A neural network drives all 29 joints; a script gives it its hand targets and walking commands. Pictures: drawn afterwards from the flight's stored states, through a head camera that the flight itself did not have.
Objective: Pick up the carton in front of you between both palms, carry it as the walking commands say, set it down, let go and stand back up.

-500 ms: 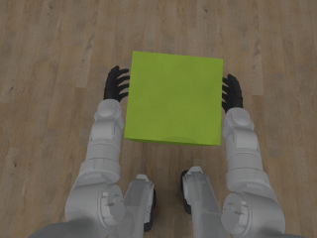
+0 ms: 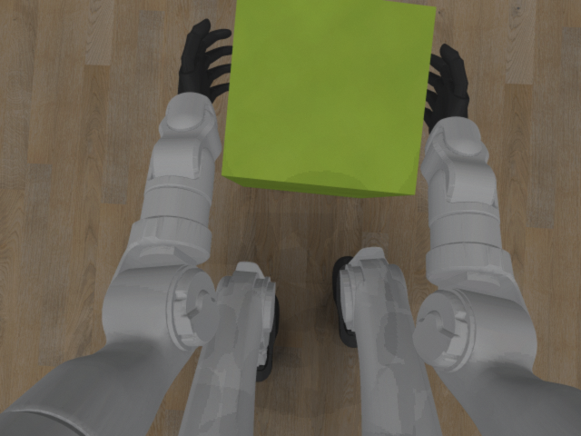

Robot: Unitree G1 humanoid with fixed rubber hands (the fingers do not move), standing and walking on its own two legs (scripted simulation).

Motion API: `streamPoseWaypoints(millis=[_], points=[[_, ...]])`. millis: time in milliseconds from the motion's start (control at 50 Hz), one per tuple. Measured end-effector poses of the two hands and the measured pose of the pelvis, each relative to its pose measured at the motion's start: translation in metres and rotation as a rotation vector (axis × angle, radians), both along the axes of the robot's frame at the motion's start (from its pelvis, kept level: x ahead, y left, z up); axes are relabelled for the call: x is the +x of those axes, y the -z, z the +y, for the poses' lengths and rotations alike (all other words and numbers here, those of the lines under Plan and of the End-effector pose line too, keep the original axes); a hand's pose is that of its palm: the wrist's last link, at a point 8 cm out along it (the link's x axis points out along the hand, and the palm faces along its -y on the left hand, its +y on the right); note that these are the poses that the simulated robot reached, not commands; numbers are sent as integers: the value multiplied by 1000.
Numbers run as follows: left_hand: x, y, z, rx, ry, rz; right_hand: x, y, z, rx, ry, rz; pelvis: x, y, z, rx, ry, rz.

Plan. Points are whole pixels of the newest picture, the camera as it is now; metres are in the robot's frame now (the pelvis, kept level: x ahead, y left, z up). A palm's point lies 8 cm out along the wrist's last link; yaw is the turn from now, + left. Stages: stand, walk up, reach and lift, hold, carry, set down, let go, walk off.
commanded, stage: set down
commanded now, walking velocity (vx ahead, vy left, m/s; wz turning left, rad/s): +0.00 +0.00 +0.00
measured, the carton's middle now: (315, 119) +0.50 -0.04 -0.17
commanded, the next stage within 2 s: none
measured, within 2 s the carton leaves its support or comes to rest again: rests again in 1.24 s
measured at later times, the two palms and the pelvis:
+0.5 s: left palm (241, 112) +0.54 +0.07 -0.25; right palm (424, 126) +0.50 -0.22 -0.25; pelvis -0.01 +0.00 -0.10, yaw +0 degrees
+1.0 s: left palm (239, 123) +0.54 +0.08 -0.28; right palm (417, 130) +0.50 -0.22 -0.27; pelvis -0.02 +0.00 -0.13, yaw +1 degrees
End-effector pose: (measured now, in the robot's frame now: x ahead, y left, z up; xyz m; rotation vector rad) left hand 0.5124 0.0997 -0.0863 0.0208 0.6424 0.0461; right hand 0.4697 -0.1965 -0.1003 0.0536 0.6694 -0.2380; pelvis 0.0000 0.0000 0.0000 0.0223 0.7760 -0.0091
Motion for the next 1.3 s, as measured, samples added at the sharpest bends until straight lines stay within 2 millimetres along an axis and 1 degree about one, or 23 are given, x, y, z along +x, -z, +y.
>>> streamPoseWaypoints(millis=[100, 280, 420, 480, 540, 600, 740, 820, 920, 1000, 1140, 1240, 1300], points=[[5, 32, 0, 2, -2, 13, 7, 30, -1, 1, -4, 14, -6, 23, 0, 0, -6, 1], [19, 95, -4, 28, 28, 43, 17, 93, -4, -2, 3, 47, -14, 62, 0, -4, -21, -9], [28, 141, -16, 18, 47, 47, 22, 135, -15, -23, 8, 54, -15, 90, -1, -6, -29, -29], [29, 160, -23, 33, 68, 65, 28, 145, -24, -36, 5, 76, -14, 101, -1, -11, -23, -34], [34, 166, -29, 29, 69, 37, 35, 148, -29, -34, 10, 49, -14, 108, -1, -11, -19, -53], [38, 169, -28, 11, 64, 46, 37, 152, -29, -37, 7, 58, -14, 114, -3, -12, -19, -72], [34, 178, -11, 31, 66, 63, 44, 159, -15, -27, -28, 74, -13, 120, -3, -17, -27, -68], [30, 183, -9, 19, 67, 69, 43, 161, -14, -26, -32, 80, -14, 123, -1, -21, -39, -69], [26, 192, -15, 7, 84, 93, 35, 167, -20, -31, -36, 104, -16, 125, 2, -32, -44, -83], [24, 196, -17, 7, 96, 97, 32, 171, -23, -29, -38, 111, -18, 126, 3, -31, -43, -97], [26, 200, -13, 10, 104, 100, 34, 178, -20, -30, -57, 121, -17, 129, 2, -34, -40, -117], [24, 209, -5, 15, 104, 121, 36, 187, -14, -28, -77, 148, -15, 130, 2, -35, -38, -121], [24, 212, -6, -9, 111, 114, 35, 190, -16, -35, -70, 155, -13, 130, 2, -38, -38, -119]])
